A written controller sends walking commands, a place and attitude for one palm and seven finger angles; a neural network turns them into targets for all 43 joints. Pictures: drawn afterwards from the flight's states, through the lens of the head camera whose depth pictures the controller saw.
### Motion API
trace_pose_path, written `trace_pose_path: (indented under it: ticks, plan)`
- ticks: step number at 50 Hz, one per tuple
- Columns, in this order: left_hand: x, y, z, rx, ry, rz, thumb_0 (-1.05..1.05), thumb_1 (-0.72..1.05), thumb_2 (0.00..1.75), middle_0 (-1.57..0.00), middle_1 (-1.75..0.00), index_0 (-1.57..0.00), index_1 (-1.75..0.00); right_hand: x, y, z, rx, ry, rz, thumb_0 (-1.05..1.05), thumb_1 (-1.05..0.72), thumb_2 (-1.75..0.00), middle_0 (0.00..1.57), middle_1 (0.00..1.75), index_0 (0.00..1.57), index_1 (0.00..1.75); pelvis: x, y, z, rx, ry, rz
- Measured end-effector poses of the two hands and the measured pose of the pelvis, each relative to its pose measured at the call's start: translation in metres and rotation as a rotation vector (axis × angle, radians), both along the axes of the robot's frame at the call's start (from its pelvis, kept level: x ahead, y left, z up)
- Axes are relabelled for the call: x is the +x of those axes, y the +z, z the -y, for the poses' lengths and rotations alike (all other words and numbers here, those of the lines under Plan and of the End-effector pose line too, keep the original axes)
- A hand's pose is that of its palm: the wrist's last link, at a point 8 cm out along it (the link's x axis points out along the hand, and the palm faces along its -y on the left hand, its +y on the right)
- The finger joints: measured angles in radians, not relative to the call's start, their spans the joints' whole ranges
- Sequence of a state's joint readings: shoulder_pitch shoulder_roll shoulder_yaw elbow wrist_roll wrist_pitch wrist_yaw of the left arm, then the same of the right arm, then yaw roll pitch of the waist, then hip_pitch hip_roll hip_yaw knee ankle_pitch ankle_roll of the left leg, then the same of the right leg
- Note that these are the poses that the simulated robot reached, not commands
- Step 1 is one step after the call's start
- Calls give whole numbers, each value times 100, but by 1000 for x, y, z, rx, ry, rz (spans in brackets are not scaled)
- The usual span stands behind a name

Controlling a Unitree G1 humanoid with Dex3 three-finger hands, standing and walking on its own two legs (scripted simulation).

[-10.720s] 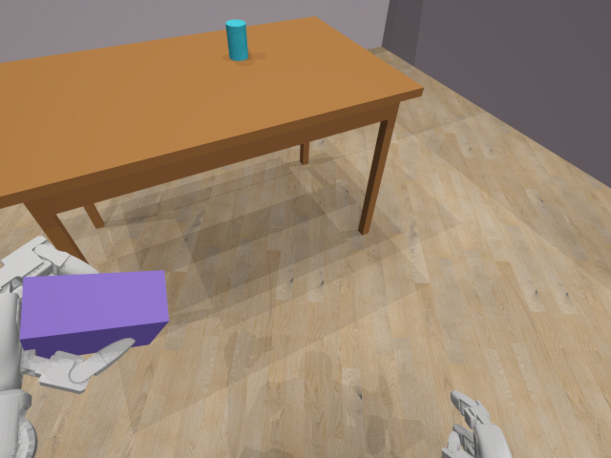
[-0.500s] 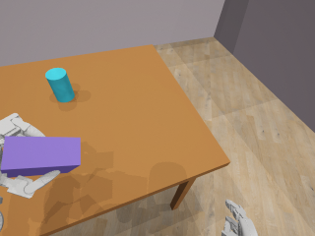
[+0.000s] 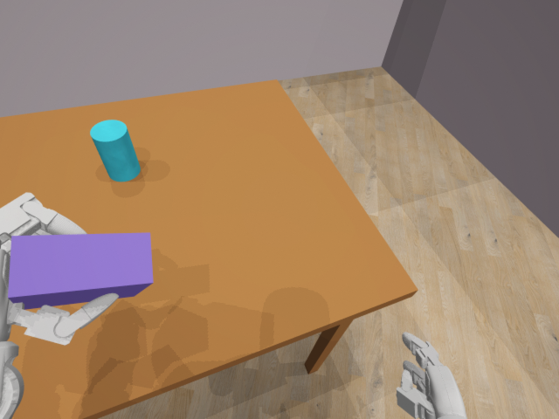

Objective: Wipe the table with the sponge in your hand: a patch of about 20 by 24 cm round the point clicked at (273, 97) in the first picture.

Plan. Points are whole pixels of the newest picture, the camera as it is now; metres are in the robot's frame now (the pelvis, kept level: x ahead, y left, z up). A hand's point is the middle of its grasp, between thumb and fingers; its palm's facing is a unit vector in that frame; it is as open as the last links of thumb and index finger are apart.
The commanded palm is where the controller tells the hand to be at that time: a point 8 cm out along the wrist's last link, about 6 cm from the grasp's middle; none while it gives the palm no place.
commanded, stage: look again from close up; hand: left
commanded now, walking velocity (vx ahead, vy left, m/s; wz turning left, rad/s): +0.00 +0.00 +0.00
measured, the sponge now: (103, 270) +0.23 +0.22 +0.14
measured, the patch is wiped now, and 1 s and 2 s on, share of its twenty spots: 0.00 0.00 0.00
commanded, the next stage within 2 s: shuffle to correct the standing spot in 0.18 s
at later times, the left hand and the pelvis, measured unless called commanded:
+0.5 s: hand (81, 286) +0.21 +0.22 +0.16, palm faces +0.35 -0.85 -0.38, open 9.4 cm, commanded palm +0.14 +0.26 +0.17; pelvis -0.02 -0.02 +0.00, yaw -1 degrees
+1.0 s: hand (83, 360) +0.14 +0.20 +0.15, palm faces +0.32 -0.84 -0.45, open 9.4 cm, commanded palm +0.08 +0.24 +0.17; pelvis -0.08 -0.04 -0.01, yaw +1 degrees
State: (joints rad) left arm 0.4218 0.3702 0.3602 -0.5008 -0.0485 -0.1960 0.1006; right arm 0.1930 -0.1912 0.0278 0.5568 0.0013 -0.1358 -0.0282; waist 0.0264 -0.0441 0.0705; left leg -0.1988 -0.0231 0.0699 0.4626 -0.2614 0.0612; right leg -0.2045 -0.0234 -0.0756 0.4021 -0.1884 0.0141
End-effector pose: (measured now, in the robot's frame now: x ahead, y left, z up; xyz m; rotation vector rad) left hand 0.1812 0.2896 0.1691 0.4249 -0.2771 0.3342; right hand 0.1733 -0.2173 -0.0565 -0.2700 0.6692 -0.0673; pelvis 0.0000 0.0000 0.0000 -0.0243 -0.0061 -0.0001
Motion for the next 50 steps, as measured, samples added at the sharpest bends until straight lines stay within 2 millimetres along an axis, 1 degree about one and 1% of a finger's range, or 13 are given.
trace_pose_path:
  ticks: [7,14,20,27,32,37,40,43,47,50]
  plan:
    - [-6,4,7,11,-9,1,-1,-44,102,-80,-135,-82,-133,-20,-8,7,13,-34,-30,1,-90,-90,21,30,20,30,-6,1,3,3,-3,9]
    - [-10,-2,11,7,3,-30,-1,-44,102,-80,-135,-82,-133,-30,-8,15,18,-52,-21,1,-90,-90,21,30,20,30,-11,1,9,5,-4,11]
    - [-13,-4,18,0,-4,-34,-1,-44,102,-80,-135,-82,-133,-31,-6,23,6,-49,-14,1,-90,-90,21,30,20,30,-16,1,14,6,-9,5]
    - [-15,4,28,42,-22,-6,-1,-44,102,-80,-135,-82,-133,-27,-8,29,12,-31,-4,1,-90,-90,21,30,20,30,-24,-1,23,15,-16,-9]
    - [-21,9,42,86,-53,6,-1,-44,102,-80,-135,-82,-133,-26,-12,35,28,-18,7,1,-90,-90,21,30,20,30,-32,-5,33,20,-21,-20]
    - [-34,12,60,127,-81,11,-1,-44,102,-80,-135,-82,-133,-31,-20,45,36,-14,17,1,-90,-90,21,30,20,30,-43,-11,47,18,-20,-27]
    - [-43,12,68,136,-89,20,-1,-44,102,-80,-135,-82,-133,-41,-24,55,29,-27,9,1,-90,-90,21,30,20,30,-52,-13,52,15,-16,-37]
    - [-51,11,70,120,-84,17,-1,-44,102,-80,-135,-81,-133,-58,-25,64,8,-53,-35,1,-90,-90,21,30,20,30,-60,-10,52,32,-12,-53]
    - [-63,8,63,110,-63,-5,-1,-44,102,-80,-135,-81,-133,-82,-21,69,-29,-71,-90,1,-91,-90,20,30,20,30,-71,-4,50,58,-2,-82]
    - [-75,-1,52,99,-49,-34,-1,-44,102,-80,-135,-81,-133,-97,-22,70,-57,-81,-92,1,-91,-90,20,30,20,30,-77,-9,42,31,10,-87]
